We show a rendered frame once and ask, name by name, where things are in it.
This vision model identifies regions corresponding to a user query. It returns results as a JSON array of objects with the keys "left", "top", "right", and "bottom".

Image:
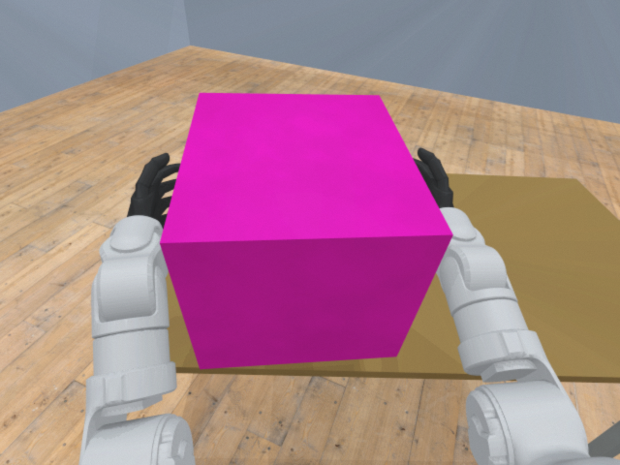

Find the robot right hand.
[{"left": 413, "top": 148, "right": 454, "bottom": 208}]

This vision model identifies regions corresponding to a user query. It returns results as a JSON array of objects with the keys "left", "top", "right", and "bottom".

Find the robot left hand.
[{"left": 127, "top": 153, "right": 181, "bottom": 229}]

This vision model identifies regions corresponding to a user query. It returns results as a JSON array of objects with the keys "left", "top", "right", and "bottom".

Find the carton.
[{"left": 160, "top": 93, "right": 453, "bottom": 369}]

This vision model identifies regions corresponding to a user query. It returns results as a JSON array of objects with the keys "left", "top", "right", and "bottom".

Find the robot left forearm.
[{"left": 78, "top": 215, "right": 177, "bottom": 465}]

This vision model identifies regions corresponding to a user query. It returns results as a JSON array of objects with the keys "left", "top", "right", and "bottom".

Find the left robot upper arm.
[{"left": 81, "top": 414, "right": 196, "bottom": 465}]

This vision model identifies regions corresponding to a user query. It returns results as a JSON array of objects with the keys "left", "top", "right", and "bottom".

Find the robot right forearm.
[{"left": 436, "top": 207, "right": 589, "bottom": 454}]

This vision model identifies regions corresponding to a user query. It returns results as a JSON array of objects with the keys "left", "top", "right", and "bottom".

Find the right robot upper arm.
[{"left": 466, "top": 380, "right": 620, "bottom": 465}]

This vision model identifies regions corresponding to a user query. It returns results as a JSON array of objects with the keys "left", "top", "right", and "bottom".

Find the table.
[{"left": 166, "top": 173, "right": 620, "bottom": 458}]

